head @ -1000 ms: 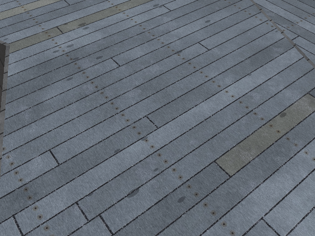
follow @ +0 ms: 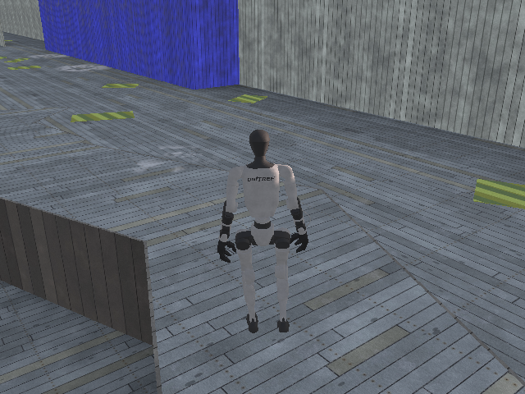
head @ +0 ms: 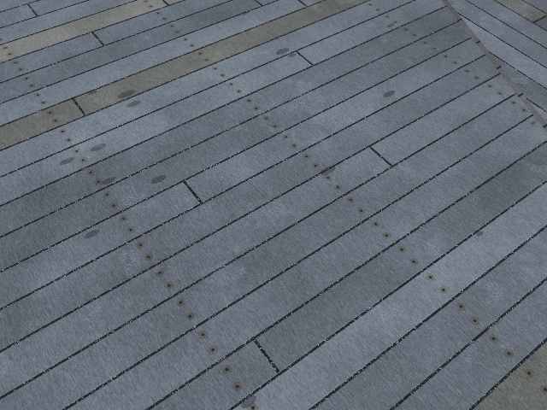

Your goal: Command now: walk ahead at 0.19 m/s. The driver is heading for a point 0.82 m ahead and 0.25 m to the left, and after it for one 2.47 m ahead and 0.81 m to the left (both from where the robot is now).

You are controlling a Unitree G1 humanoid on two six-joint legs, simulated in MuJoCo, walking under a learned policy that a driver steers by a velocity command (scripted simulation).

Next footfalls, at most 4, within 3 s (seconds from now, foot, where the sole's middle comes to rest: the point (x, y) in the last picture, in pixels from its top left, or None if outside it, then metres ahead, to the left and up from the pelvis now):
0.28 right None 0.13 -0.12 -0.78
0.90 right None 0.11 -0.13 -0.78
1.30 left None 0.14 0.13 -0.78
1.80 right None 0.36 0.01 -0.78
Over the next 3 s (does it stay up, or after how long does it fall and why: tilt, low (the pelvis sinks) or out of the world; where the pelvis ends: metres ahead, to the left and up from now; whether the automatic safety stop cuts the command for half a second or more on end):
stays up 0.72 0.32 -0.01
